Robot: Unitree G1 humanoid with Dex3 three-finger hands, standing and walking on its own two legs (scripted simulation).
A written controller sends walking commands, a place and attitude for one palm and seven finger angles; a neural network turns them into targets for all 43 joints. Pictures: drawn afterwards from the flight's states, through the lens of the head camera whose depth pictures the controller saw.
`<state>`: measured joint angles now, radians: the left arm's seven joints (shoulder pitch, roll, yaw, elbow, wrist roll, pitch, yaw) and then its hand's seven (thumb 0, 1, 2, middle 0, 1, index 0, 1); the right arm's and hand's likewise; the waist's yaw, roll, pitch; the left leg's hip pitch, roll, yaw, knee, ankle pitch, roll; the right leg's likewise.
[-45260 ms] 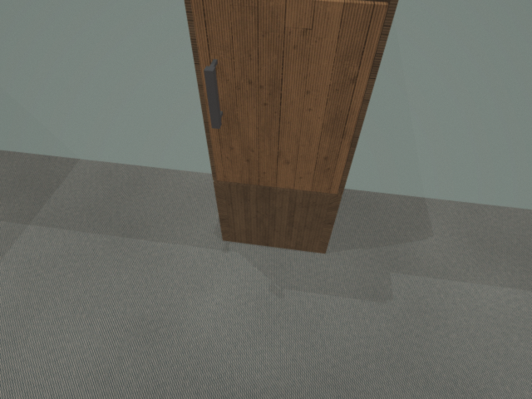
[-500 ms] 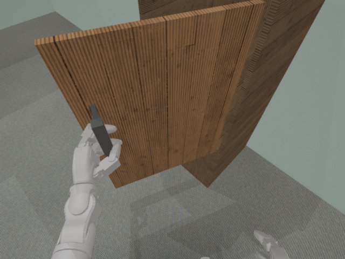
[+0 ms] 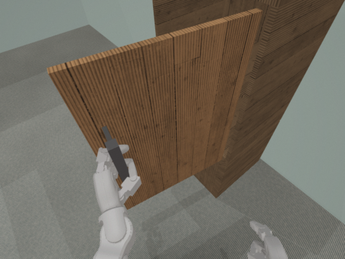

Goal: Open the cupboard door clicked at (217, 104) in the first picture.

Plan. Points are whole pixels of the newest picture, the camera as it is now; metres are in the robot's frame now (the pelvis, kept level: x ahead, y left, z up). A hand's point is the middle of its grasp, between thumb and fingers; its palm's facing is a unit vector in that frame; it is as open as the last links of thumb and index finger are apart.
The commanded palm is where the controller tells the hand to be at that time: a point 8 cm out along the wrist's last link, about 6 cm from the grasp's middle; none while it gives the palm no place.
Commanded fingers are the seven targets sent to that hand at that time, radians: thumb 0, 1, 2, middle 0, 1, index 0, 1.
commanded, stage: open thumb and fingers to let go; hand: left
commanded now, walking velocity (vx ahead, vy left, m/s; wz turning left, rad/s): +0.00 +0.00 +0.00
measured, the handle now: (118, 158) +0.33 +0.14 +0.06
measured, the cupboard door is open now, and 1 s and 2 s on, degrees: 80 82 83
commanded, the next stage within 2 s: slide the hand sideways off the handle in 0.72 s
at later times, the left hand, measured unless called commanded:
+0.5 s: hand (133, 179) +0.28 +0.10 +0.06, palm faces +0.32 -0.95 +0.00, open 13.6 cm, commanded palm +0.24 +0.14 +0.06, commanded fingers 0.00 -0.50 0.30 -0.22 -0.75 -0.22 -0.75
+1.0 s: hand (127, 194) +0.25 +0.11 +0.06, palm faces -0.11 -0.99 -0.07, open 16.2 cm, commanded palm +0.23 +0.14 +0.06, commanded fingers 0.00 -0.50 0.30 -0.15 -0.30 -0.15 -0.30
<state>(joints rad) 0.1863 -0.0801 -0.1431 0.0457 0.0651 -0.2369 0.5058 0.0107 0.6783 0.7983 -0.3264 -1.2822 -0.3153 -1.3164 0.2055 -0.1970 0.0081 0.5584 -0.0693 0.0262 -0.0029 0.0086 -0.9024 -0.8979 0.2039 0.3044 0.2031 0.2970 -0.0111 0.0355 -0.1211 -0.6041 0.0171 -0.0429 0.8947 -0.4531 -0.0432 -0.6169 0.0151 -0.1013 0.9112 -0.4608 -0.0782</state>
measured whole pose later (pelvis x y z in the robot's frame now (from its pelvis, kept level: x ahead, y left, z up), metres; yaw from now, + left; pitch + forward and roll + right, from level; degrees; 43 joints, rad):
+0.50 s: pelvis -0.01 +0.02 +0.00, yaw -1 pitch +8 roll +0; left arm 0.12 -0.08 -0.18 0.12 0.06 -0.27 0.50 0.00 -0.39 0.35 -0.28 -1.11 -0.28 -1.12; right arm 0.21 -0.19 0.01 0.56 -0.06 -0.01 0.00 0.01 -0.90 -0.90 0.20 0.30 0.20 0.30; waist -0.01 0.04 -0.11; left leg -0.61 0.01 -0.02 0.91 -0.44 -0.02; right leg -0.62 0.00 -0.08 0.91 -0.43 -0.06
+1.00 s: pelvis -0.02 +0.04 -0.01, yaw +0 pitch +8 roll -1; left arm 0.15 0.09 -0.22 0.04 0.00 -0.27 0.10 -0.01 -0.50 0.30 -0.23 -0.41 -0.13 -0.43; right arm 0.24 -0.21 0.03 0.52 -0.01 -0.03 -0.01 0.01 -0.90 -0.90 0.20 0.30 0.20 0.30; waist 0.00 0.05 -0.09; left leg -0.64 -0.01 -0.02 0.96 -0.46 0.02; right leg -0.64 -0.02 -0.08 0.94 -0.44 -0.02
